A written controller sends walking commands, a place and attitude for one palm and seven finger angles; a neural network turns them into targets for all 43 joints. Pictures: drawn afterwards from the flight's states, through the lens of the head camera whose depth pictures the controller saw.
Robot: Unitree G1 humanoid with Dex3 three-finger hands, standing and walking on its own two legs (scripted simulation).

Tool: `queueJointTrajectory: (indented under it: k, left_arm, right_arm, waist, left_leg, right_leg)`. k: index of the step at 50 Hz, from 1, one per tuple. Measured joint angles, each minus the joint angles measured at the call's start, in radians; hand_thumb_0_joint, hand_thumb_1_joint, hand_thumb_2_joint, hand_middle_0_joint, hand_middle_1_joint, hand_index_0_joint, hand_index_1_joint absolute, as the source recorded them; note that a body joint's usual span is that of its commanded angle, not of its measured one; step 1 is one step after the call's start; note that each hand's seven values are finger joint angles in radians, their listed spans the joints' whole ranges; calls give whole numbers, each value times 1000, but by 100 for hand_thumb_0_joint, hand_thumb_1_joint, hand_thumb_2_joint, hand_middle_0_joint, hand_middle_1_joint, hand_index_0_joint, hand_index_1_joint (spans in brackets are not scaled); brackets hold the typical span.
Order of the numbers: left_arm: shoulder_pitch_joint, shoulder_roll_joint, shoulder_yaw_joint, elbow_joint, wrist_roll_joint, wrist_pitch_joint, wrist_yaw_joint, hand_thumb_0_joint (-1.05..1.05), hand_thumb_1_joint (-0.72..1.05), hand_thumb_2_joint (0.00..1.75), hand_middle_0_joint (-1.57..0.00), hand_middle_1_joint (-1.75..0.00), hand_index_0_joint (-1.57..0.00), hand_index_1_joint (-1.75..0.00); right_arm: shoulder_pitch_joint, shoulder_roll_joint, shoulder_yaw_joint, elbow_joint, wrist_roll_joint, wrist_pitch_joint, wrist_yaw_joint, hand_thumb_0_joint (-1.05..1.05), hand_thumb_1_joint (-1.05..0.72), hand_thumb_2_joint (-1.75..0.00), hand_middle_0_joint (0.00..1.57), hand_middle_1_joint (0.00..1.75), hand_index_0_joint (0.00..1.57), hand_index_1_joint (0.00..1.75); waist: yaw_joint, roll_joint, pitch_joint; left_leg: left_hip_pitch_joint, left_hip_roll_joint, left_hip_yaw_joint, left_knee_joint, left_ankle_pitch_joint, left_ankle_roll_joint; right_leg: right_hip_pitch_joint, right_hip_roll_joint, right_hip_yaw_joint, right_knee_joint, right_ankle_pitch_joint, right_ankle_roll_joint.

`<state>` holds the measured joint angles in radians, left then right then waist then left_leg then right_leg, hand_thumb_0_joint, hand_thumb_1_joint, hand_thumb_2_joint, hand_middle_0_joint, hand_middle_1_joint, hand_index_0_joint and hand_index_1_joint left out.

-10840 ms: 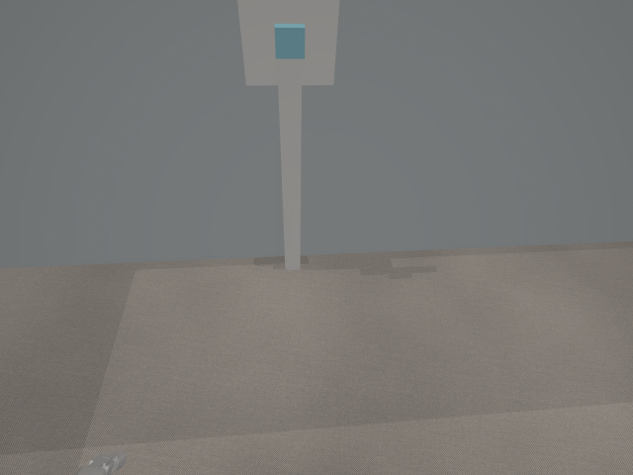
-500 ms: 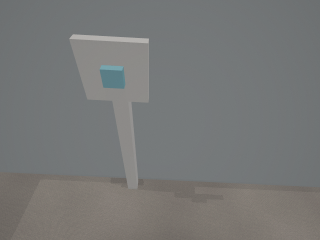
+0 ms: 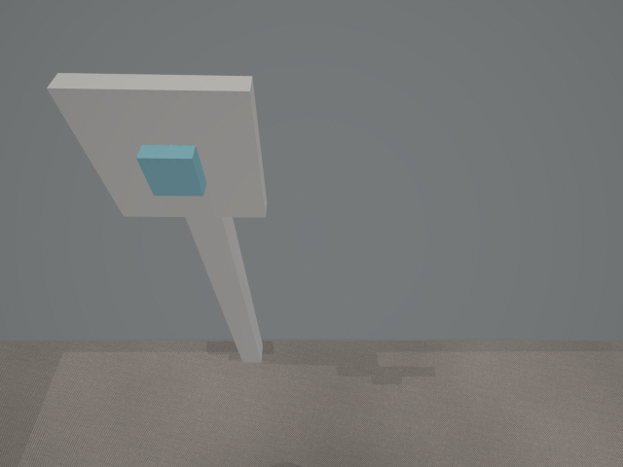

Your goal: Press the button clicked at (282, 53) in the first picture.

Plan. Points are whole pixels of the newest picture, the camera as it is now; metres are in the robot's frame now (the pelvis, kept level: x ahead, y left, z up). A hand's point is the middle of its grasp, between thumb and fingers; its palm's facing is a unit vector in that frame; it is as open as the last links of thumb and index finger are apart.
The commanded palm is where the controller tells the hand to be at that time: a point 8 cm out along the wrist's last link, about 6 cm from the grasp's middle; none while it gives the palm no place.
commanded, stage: come to a stop and stand still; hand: left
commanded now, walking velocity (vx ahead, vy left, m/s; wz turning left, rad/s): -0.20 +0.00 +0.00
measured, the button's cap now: (174, 169) +0.44 +0.21 +0.13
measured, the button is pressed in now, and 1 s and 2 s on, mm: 0 0 0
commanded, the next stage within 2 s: look again from close up in 0.76 s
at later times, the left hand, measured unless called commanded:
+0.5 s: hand out of the picture +0.02 +0.19 -0.20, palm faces +0.03 -0.98 -0.22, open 7.4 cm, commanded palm none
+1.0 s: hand out of the picture +0.03 +0.25 -0.15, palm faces +0.00 -0.93 -0.36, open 7.4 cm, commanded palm none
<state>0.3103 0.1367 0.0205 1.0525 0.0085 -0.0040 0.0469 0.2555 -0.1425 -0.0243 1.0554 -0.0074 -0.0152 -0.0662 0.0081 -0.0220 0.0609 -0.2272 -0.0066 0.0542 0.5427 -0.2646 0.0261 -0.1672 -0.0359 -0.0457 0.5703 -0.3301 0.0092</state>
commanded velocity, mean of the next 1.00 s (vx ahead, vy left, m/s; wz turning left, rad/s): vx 0.00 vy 0.02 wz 0.00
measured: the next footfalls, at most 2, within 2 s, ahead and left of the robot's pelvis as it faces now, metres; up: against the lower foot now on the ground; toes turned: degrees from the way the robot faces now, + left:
left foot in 0.40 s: +0.09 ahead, +0.10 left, +0.00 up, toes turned +1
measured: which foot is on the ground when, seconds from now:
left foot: down 0.00-0.10, up 0.12-0.38, down 0.40-1.00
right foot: down 0.00-1.00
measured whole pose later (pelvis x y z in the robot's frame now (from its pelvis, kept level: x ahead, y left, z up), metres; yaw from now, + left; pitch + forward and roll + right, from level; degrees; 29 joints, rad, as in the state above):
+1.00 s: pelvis -0.02 +0.00 +0.00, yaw +0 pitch -1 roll +0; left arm 0.25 0.33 0.01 0.98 0.02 0.00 0.01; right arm 0.24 -0.32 -0.04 0.97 -0.03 0.00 -0.01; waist 0.00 0.02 -0.01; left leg -0.29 -0.02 0.04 0.43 -0.11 0.04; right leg -0.17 -0.01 -0.04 0.48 -0.29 -0.01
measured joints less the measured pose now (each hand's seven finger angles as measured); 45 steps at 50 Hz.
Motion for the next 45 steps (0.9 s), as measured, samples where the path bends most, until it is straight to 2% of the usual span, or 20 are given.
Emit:
queueJointTrajectory:
  k: [4,6,9,11,13,15,18,20,22,24,26,27,29,35,45]
  left_arm:
    - [-59,31,19,-50,7,0,-2,0,91,90,-20,-30,-20,-29]
    - [-79,49,27,-70,12,-6,-2,0,91,90,-20,-30,-20,-29]
    - [-94,69,31,-103,23,-16,8,0,91,90,-20,-30,-20,-29]
    - [-93,69,27,-121,24,-19,13,0,91,90,-20,-30,-20,-29]
    - [-78,64,19,-131,21,-19,13,0,91,90,-20,-30,-20,-29]
    - [-66,48,10,-122,20,-12,11,0,91,90,-20,-30,-20,-29]
    - [-40,32,0,-109,20,3,5,0,91,90,-20,-30,-20,-29]
    - [-13,28,-14,-110,12,14,2,0,91,90,-20,-30,-20,-29]
    - [-8,35,-16,-113,3,37,0,0,91,90,-20,-30,-20,-30]
    - [-7,35,-16,-119,5,50,-6,0,91,90,-20,-30,-20,-30]
    - [-9,34,-17,-127,10,49,-15,0,91,90,-20,-30,-20,-30]
    - [-11,32,-16,-128,14,44,-19,0,91,90,-20,-30,-20,-30]
    - [-2,36,-15,-131,19,33,-25,0,91,90,-20,-30,-20,-30]
    - [8,98,-8,-124,15,34,-25,0,91,90,-20,-30,-20,-30]
    - [-45,175,-1,-100,11,10,-37,0,91,90,-20,-30,-20,-30]
  right_arm:
    - [-26,-15,-21,-29,-6,14,8,1,-92,-90,20,30,20,30]
    - [-28,-22,-30,-40,-9,21,12,1,-92,-90,20,30,20,30]
    - [-25,-29,-41,-39,-13,36,17,0,-91,-90,20,30,20,30]
    - [-32,-37,-43,-33,-13,47,22,0,-91,-90,20,30,20,30]
    - [-45,-44,-41,-34,-11,57,32,0,-91,-90,20,30,20,30]
    - [-64,-52,-38,-39,-10,63,42,0,-91,-90,19,30,20,30]
    - [-75,-39,-28,-54,-11,59,51,0,-91,-90,19,30,20,30]
    - [-55,-40,-11,-102,-23,44,61,0,-91,-90,19,30,20,30]
    - [-44,-26,-7,-139,-25,34,51,0,-91,-90,19,30,20,30]
    - [-38,-22,-3,-169,-28,39,46,0,-90,-90,20,30,20,30]
    - [-41,-30,-2,-192,-28,44,45,0,-90,-90,20,30,20,30]
    - [-43,-37,-4,-197,-27,46,45,0,-90,-90,20,30,20,30]
    - [-45,-48,-9,-196,-22,55,47,0,-90,-90,20,30,20,30]
    - [-34,-57,-10,-192,-20,29,56,0,-90,-90,20,30,20,30]
    - [-18,-151,-19,-124,-20,16,58,1,-90,-90,20,30,20,30]
  waist:
    - [-9,27,26]
    - [-16,32,28]
    - [-16,11,21]
    - [-6,4,20]
    - [3,4,17]
    - [-1,27,23]
    - [-11,30,33]
    - [-14,39,26]
    - [-10,8,17]
    - [-1,-6,5]
    - [5,6,-2]
    - [4,23,-4]
    - [8,50,-22]
    - [6,34,-59]
    - [-1,44,-65]
  left_leg:
    - [-28,17,16,33,78,3]
    - [-63,19,16,104,95,-8]
    - [-148,-20,-7,306,-134,-28]
    - [-198,-31,-11,398,-178,-34]
    - [-233,-26,-6,422,-156,-38]
    - [-243,-4,-12,391,-121,-40]
    - [-200,7,6,245,-73,-34]
    - [-152,9,-18,103,65,-6]
    - [-167,-14,-3,140,28,17]
    - [-167,-32,15,148,-5,27]
    - [-172,-39,20,151,-9,30]
    - [-174,-37,11,157,-7,29]
    - [-172,-30,-5,149,1,26]
    - [-137,-24,0,78,37,28]
    - [-87,-19,-7,-78,130,24]
  right_leg:
    - [-14,2,-25,-3,60,0]
    - [-14,-1,-37,-2,68,-17]
    - [8,-27,-58,-16,25,-60]
    - [33,-35,-65,-39,-13,-66]
    - [54,-35,-63,-66,-61,-53]
    - [62,-16,-70,-60,-90,-30]
    - [64,-5,-85,-11,-110,-27]
    - [29,6,-89,80,-137,-21]
    - [-45,-7,-27,226,-183,-32]
    - [-91,-15,12,257,-216,-38]
    - [-111,-12,23,202,-174,-43]
    - [-105,-6,18,186,-118,-39]
    - [-93,3,5,159,-95,-20]
    - [-63,11,11,90,-70,-14]
    - [-20,22,6,-59,24,-17]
